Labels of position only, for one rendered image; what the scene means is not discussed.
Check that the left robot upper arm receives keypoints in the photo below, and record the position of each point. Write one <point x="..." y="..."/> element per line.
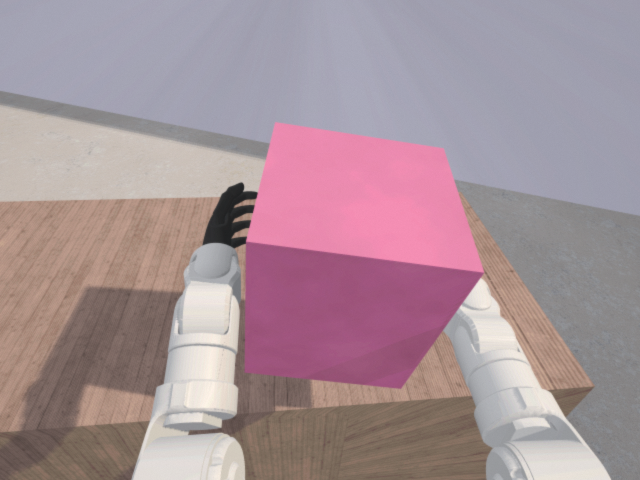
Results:
<point x="214" y="456"/>

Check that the left robot hand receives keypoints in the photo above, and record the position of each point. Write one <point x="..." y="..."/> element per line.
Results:
<point x="220" y="228"/>

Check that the pedestal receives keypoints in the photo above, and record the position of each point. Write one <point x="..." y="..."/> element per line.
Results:
<point x="88" y="290"/>

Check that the right robot upper arm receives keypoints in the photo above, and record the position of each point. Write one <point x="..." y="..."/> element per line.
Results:
<point x="543" y="460"/>

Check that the robot left forearm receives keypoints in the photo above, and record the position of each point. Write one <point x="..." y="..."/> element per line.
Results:
<point x="198" y="390"/>

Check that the carton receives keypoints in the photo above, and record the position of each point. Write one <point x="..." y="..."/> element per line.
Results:
<point x="358" y="255"/>

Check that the robot right forearm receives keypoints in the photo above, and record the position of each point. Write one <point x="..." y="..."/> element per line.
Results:
<point x="510" y="403"/>

